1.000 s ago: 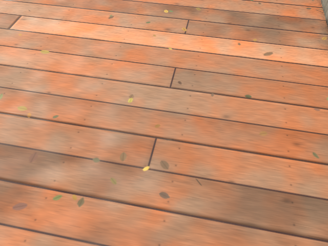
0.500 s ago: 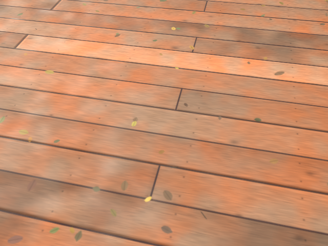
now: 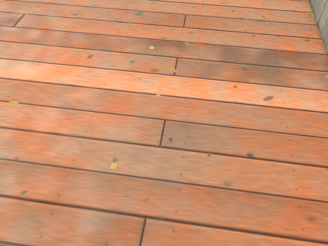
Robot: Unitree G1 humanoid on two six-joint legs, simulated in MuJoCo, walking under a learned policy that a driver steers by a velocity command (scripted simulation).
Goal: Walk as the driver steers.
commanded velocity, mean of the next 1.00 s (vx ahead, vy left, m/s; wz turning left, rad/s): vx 0.50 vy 0.00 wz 0.00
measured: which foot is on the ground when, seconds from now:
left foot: down 0.00-0.32, up 0.34-0.84, down 0.86-1.00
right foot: up 0.00-0.28, down 0.30-0.88, up 0.90-1.00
